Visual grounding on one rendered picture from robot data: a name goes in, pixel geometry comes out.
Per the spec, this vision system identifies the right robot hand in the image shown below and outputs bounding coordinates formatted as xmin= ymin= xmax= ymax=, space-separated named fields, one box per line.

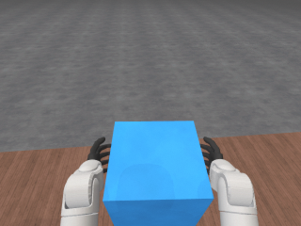
xmin=199 ymin=137 xmax=223 ymax=175

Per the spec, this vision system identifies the robot left forearm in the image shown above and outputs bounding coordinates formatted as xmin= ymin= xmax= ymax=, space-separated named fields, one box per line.
xmin=60 ymin=159 xmax=104 ymax=226

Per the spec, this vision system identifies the carton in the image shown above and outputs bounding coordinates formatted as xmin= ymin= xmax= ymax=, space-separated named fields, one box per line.
xmin=103 ymin=121 xmax=214 ymax=226

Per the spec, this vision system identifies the robot right forearm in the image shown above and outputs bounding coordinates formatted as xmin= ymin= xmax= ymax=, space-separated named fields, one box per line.
xmin=209 ymin=159 xmax=259 ymax=226

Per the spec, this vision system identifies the left robot hand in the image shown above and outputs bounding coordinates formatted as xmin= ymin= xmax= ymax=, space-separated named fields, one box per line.
xmin=87 ymin=137 xmax=112 ymax=173

